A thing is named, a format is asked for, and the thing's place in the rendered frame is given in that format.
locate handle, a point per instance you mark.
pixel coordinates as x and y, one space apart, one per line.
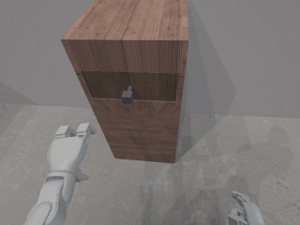
127 96

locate robot left hand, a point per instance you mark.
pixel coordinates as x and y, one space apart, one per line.
66 152

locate robot right hand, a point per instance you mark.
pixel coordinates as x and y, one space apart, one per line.
250 213

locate drawer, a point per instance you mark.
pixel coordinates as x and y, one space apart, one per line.
146 85

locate robot left forearm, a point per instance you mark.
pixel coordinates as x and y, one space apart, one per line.
53 200

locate cabinet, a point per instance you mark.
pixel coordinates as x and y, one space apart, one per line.
133 35

